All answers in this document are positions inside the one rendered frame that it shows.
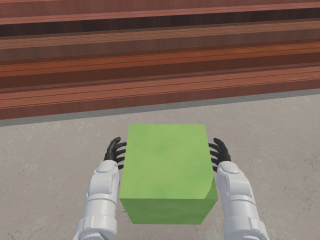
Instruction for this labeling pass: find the right robot forearm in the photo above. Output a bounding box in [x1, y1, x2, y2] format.
[216, 161, 270, 240]

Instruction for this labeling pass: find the right robot hand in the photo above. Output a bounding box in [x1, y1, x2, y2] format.
[208, 138, 231, 172]

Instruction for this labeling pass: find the left robot forearm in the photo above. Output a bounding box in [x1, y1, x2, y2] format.
[73, 160, 120, 240]

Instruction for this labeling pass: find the left robot hand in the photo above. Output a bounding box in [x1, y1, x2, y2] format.
[103, 137, 127, 170]

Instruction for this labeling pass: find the carton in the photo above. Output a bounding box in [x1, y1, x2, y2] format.
[119, 124, 218, 225]

